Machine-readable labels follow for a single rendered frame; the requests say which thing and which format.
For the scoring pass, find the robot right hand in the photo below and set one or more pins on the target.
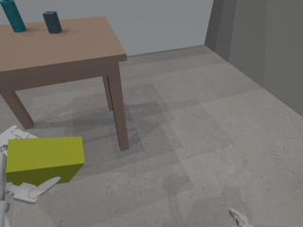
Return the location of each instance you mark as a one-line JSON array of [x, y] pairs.
[[240, 218]]

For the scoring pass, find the robot left forearm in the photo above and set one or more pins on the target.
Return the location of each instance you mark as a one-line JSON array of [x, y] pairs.
[[5, 220]]

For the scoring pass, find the sponge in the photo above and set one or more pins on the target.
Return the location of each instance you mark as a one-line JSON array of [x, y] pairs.
[[36, 160]]

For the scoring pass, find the table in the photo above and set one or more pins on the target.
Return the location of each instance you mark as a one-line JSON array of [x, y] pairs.
[[86, 48]]

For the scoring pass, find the robot left hand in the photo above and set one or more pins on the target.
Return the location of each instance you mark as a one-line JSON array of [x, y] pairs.
[[26, 192]]

